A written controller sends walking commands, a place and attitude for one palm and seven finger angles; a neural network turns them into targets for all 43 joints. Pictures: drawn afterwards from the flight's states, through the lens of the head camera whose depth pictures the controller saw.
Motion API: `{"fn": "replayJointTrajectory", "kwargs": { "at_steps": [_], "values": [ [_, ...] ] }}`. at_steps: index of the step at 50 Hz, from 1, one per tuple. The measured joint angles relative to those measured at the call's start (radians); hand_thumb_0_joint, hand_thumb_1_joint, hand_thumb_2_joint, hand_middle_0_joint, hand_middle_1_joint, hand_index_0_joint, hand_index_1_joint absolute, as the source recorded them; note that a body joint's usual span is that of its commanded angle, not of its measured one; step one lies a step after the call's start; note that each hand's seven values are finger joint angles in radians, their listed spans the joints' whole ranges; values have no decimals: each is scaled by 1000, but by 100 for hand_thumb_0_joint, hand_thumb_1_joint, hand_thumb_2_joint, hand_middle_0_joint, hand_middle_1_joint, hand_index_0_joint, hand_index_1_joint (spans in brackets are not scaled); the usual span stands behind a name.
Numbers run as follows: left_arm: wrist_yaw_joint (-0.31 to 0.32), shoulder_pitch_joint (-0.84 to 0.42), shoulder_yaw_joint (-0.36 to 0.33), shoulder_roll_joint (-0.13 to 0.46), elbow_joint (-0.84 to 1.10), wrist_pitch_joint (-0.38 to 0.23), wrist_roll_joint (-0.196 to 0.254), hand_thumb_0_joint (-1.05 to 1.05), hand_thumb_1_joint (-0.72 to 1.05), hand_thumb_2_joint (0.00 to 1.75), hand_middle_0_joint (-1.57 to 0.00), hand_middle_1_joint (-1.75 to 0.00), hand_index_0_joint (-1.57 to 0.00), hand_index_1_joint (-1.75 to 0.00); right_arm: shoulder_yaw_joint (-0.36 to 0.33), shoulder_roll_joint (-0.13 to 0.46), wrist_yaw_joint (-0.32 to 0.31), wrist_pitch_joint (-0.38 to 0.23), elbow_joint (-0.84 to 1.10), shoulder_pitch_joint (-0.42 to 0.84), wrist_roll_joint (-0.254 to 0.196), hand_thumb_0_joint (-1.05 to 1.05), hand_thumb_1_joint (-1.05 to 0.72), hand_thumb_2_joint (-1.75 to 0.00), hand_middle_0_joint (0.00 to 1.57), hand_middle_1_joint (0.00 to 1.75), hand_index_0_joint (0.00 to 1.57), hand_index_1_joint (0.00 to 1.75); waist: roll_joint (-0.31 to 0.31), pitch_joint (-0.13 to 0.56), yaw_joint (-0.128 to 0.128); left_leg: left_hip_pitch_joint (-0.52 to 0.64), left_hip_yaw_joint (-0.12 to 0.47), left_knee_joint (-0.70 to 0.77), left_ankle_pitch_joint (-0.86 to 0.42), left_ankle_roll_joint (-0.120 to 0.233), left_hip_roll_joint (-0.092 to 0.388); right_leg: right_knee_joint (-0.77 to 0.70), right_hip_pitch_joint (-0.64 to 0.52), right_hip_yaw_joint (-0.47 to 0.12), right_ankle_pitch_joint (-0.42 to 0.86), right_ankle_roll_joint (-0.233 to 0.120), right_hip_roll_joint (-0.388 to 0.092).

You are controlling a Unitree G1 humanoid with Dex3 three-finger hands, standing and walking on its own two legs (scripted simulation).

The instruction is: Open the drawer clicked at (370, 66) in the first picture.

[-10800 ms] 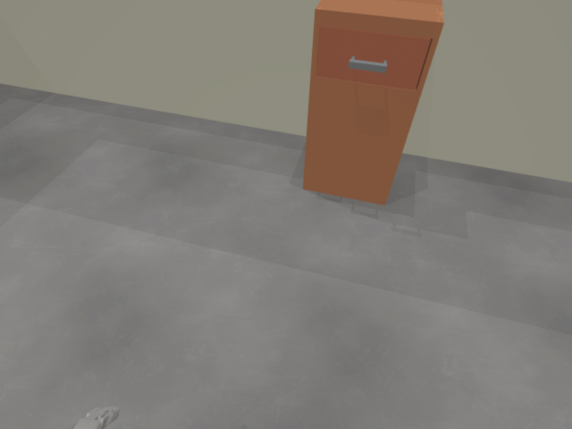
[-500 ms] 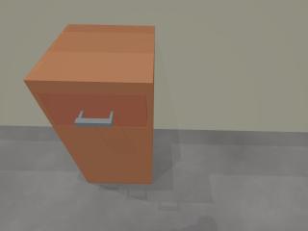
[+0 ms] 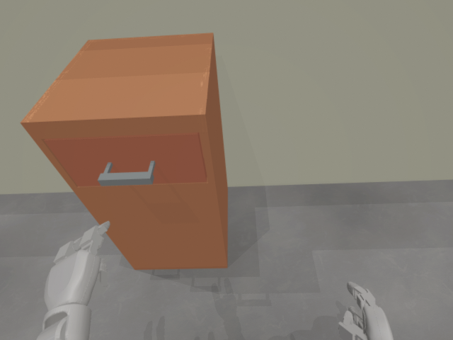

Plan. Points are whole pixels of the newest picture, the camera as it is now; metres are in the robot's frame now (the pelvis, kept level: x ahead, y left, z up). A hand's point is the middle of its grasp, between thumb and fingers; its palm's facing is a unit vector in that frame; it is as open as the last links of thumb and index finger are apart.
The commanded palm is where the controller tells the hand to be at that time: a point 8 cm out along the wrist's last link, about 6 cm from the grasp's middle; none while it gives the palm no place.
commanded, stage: raise the hand with hooked fingers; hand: left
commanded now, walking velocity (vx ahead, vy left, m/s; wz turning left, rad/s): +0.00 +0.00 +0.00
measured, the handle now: (128, 172) +0.51 +0.29 -0.04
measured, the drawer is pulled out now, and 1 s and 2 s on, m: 0.00 0.00 0.00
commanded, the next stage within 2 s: move the hooked fingers above the handle in 1.64 s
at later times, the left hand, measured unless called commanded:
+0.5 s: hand (82, 269) +0.23 +0.27 +0.02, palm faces +0.14 -0.05 -0.99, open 10.6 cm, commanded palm +0.19 +0.26 +0.06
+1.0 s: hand (64, 241) +0.26 +0.30 +0.07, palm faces +0.13 -0.10 -0.99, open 13.4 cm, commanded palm +0.24 +0.28 +0.13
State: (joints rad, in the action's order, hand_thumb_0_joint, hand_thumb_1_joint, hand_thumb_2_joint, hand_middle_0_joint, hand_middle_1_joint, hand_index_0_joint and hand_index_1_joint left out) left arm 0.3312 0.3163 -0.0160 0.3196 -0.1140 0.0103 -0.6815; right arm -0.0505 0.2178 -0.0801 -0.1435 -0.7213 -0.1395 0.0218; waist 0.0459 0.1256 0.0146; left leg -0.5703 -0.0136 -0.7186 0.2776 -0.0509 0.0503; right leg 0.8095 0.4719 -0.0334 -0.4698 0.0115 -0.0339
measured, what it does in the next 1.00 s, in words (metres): stands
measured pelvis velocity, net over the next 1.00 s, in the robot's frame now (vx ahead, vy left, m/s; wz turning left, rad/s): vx -0.02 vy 0.04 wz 0.01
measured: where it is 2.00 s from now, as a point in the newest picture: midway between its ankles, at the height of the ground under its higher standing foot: outside the picture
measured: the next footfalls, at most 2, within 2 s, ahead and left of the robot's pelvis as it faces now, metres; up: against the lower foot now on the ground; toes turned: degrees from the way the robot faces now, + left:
none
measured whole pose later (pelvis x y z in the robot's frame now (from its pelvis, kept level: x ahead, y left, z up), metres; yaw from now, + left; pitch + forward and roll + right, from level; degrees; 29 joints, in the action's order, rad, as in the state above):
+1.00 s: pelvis -0.02 +0.04 +0.00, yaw +1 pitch +4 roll -1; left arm 0.23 0.05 0.07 0.41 -0.03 0.15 -0.96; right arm -0.03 0.21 -0.03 0.07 -0.61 -0.13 0.01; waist 0.07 0.08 0.06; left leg -0.54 -0.01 -0.73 0.27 0.00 0.03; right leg 0.72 0.39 -0.03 -0.41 0.05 -0.06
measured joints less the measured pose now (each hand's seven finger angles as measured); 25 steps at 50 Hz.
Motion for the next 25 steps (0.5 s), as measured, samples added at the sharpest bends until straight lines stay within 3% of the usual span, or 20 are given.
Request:
{"fn": "replayJointTrajectory", "kwargs": {
  "at_steps": [2,4,6,9,13,17,19,21,25],
  "values": [
    [23,0,-10,15,-15,-12,-138,0,74,83,-21,-40,-21,-40,-13,0,27,46,42,40,9,1,-90,-90,20,30,20,30,-15,17,22,-46,-10,-32,9,-5,11,46,59,-13,-12,-8,11],
    [33,31,2,21,-17,-25,-242,0,70,81,-21,-43,-21,-43,-20,11,51,82,80,62,16,1,-90,-90,20,30,20,30,-32,25,46,-87,-10,-62,18,-4,15,85,105,-16,-25,-14,16],
    [37,78,18,20,-11,-45,-315,0,65,79,-21,-46,-22,-46,-25,27,63,105,109,72,24,1,-90,-90,20,30,20,30,-46,20,69,-122,0,-92,26,-1,15,117,136,-8,-38,-19,18],
    [48,144,22,24,13,-103,-371,0,58,76,-22,-50,-23,-50,-31,46,59,122,133,76,49,1,-90,-90,20,30,20,30,-54,7,95,-172,31,-146,43,9,12,157,164,20,-58,-23,19],
    [88,142,1,66,80,-195,-382,0,47,72,-25,-56,-26,-57,-35,46,42,122,129,82,73,1,-90,-90,20,30,20,30,-40,1,117,-243,79,-247,81,14,7,226,200,63,-96,-29,21],
    [135,37,-33,108,146,-245,-383,0,37,68,-26,-63,-27,-63,-17,17,48,122,120,94,80,1,-90,-90,20,30,20,30,-14,7,108,-301,101,-333,113,-1,8,294,241,78,-126,-30,26],
    [148,-32,-40,116,150,-213,-379,0,33,66,-26,-66,-27,-66,-5,-5,56,133,116,96,71,1,-90,-90,20,30,20,30,7,8,89,-310,104,-350,119,-16,8,306,248,78,-130,-23,26],
    [140,-89,-37,110,132,-137,-357,0,28,64,-26,-68,-27,-69,6,-26,64,153,112,89,51,1,-90,-90,20,30,20,30,26,4,69,-295,96,-337,114,-24,10,292,236,70,-121,-16,26],
    [35,-108,-13,81,118,54,-275,0,20,60,-26,-74,-27,-74,34,-44,67,194,112,29,12,1,-90,-90,21,30,20,30,37,-9,46,-196,49,-230,78,-11,9,196,162,29,-75,-1,17]
  ]
}}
